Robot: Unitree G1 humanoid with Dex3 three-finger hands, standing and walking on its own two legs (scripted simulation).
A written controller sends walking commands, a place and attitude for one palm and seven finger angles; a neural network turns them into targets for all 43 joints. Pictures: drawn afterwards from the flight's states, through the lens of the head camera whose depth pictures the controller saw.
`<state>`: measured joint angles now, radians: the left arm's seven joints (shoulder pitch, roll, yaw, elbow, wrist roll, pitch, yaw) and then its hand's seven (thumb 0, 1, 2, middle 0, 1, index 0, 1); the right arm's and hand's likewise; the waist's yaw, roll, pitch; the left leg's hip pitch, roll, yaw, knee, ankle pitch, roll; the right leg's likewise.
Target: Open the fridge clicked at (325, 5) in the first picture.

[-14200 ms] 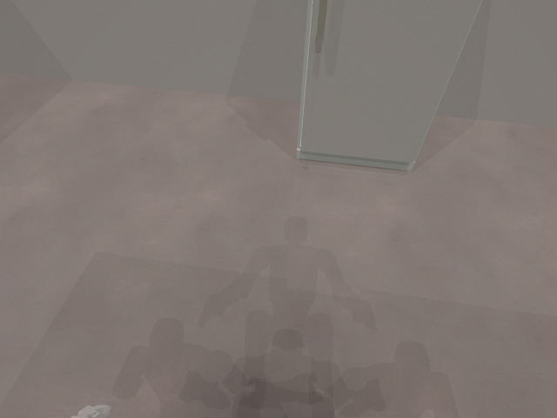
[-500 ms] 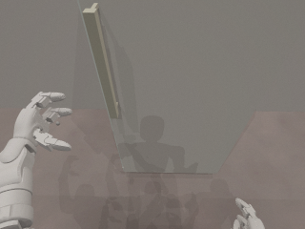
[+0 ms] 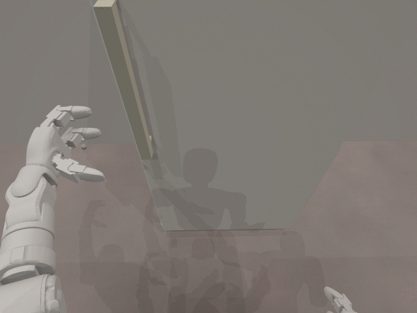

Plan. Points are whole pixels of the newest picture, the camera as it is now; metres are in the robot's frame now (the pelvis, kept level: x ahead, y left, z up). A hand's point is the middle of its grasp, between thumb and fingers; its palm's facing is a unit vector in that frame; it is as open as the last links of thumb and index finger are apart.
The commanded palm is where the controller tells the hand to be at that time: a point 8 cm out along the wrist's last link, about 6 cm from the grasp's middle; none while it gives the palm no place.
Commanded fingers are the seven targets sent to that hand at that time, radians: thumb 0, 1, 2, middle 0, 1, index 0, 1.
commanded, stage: move the hooked fingers beside the handle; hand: left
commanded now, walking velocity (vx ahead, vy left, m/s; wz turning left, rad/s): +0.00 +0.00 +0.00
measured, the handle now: (133, 92) +0.52 +0.19 +0.14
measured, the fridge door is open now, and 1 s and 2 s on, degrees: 0 0 0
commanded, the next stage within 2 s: feel for the door with the fingertips in 1.42 s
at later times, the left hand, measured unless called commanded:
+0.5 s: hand (99, 126) +0.44 +0.25 +0.12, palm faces +0.05 -1.00 +0.01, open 14.0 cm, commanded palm +0.42 +0.30 +0.12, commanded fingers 0.00 -0.50 0.30 -0.30 -1.20 -0.30 -1.20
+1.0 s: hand (97, 123) +0.46 +0.26 +0.11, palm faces +0.06 -1.00 +0.01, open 14.0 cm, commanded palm +0.43 +0.30 +0.12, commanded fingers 0.00 -0.50 0.30 -0.30 -1.20 -0.30 -1.20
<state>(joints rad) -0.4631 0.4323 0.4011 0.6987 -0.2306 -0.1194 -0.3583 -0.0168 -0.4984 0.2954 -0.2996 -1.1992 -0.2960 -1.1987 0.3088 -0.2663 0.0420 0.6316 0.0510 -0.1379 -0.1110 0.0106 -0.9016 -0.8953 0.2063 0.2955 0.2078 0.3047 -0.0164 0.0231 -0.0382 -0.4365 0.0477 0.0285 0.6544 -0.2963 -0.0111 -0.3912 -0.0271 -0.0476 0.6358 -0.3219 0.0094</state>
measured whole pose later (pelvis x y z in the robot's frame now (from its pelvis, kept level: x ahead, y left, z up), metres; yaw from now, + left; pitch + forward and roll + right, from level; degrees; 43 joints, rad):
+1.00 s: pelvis +0.01 +0.01 -0.01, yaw -2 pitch +11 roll -2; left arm -0.72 0.55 0.45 1.02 -0.18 -0.23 -0.37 -0.02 -0.50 0.30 -0.30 -1.20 -0.30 -1.20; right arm 0.41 -0.27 0.02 0.63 0.04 0.00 -0.08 0.01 -0.90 -0.90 0.21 0.30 0.21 0.30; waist -0.09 0.01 -0.08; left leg -0.61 0.07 0.04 0.76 -0.35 0.00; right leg -0.55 -0.01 -0.03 0.70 -0.35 0.02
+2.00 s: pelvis +0.01 +0.00 -0.01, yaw -2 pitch +10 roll -1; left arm -0.72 0.43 0.40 0.97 -0.14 -0.22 -0.22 -0.02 -0.50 0.30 -0.30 -1.20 -0.30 -1.20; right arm 0.39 -0.26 0.02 0.64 0.03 0.00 -0.06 0.01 -0.90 -0.90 0.21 0.30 0.21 0.30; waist -0.10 0.02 -0.08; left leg -0.59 0.07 0.04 0.76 -0.35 -0.01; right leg -0.55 -0.01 -0.03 0.72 -0.35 0.01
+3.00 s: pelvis +0.00 +0.01 -0.02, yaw -1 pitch +12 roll -2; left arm -0.82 0.47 0.38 1.08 -0.13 -0.26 -0.23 -0.02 -0.50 0.30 -0.31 -1.20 -0.30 -1.21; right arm 0.40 -0.27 0.02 0.65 0.02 0.01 -0.06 0.01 -0.90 -0.90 0.21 0.30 0.21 0.30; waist -0.11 0.02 -0.08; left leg -0.65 0.07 0.03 0.79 -0.35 -0.01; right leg -0.59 -0.01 -0.03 0.74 -0.35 0.02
